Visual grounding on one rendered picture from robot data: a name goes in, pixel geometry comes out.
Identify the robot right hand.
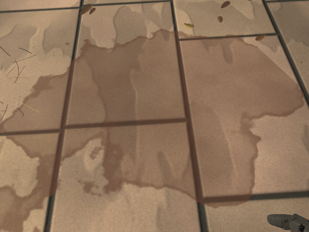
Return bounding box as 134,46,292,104
267,214,309,232

